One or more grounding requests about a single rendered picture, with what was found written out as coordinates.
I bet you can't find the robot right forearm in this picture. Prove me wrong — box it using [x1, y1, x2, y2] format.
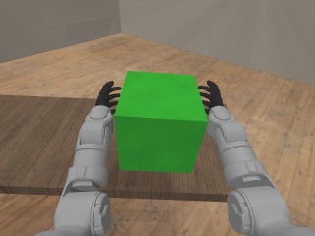
[206, 106, 290, 222]

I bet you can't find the robot left upper arm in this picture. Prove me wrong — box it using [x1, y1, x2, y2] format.
[34, 191, 112, 236]

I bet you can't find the left robot hand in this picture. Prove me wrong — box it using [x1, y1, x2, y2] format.
[95, 81, 122, 114]

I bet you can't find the robot right upper arm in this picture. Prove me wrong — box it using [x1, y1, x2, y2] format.
[227, 186, 315, 236]

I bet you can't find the robot left forearm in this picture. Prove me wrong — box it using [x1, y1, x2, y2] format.
[54, 105, 114, 228]

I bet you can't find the table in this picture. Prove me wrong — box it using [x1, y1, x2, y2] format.
[0, 94, 235, 203]

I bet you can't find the carton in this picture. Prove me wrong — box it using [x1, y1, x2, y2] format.
[114, 71, 209, 173]

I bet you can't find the right robot hand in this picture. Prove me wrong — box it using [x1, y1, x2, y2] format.
[197, 80, 224, 115]

